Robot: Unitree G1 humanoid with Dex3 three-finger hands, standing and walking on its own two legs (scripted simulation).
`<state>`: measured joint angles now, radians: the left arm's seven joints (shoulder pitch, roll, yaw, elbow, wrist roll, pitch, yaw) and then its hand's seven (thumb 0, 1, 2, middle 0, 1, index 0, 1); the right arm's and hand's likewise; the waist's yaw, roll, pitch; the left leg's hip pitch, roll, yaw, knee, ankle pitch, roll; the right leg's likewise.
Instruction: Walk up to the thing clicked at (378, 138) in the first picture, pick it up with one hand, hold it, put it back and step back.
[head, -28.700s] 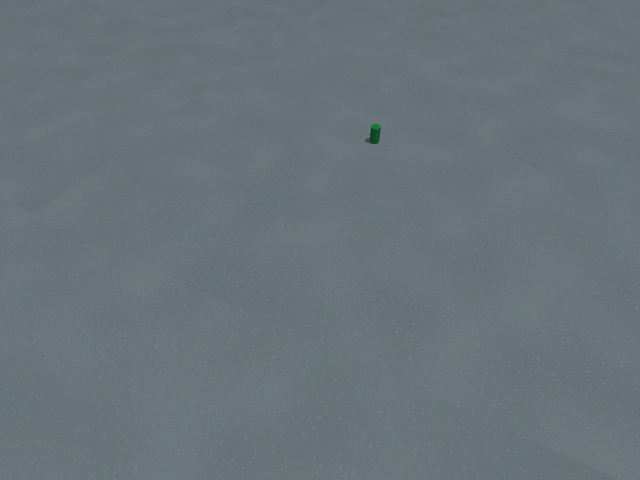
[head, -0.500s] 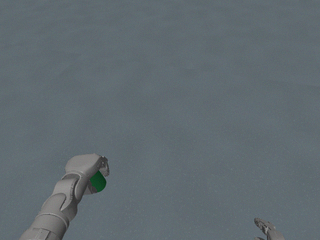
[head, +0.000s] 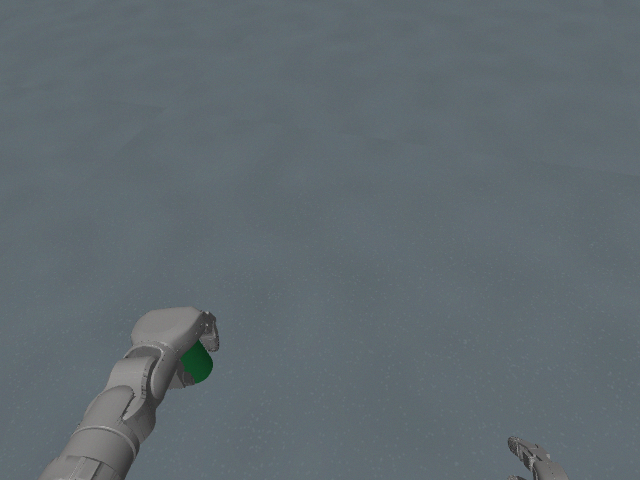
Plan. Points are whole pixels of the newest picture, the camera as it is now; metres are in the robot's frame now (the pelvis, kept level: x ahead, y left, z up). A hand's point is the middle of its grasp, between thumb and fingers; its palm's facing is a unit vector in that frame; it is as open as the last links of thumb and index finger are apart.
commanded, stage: hold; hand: left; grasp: from above
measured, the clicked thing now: (187, 355) +0.31 +0.23 -0.06
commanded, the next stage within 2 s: crouch in 0.16 s
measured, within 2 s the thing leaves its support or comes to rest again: neither
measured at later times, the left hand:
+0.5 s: hand (188, 373) +0.29 +0.22 -0.07, palm faces -0.47 -0.03 -0.88, open 7.4 cm
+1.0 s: hand (237, 377) +0.38 +0.22 -0.30, palm faces -0.41 +0.04 -0.91, open 7.3 cm
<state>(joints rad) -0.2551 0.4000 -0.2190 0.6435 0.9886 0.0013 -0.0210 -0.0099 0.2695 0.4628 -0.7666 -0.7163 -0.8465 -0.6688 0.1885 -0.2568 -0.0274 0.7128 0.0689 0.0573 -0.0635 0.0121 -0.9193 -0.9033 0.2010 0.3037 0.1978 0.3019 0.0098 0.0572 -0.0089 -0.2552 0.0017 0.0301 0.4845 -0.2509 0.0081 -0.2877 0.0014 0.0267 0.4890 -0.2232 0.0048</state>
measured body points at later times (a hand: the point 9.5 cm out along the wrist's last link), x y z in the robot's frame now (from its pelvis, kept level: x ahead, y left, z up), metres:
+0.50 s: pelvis -0.01 +0.00 +0.00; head +0.02 -0.01 +0.44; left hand +0.31 +0.22 -0.02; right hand +0.13 -0.26 -0.12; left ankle +0.00 +0.11 -0.74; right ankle +0.02 -0.12 -0.74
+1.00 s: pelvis -0.06 +0.01 -0.19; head +0.10 +0.02 +0.23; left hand +0.40 +0.21 -0.25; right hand -0.04 -0.27 -0.32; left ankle +0.00 +0.11 -0.74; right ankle +0.02 -0.12 -0.74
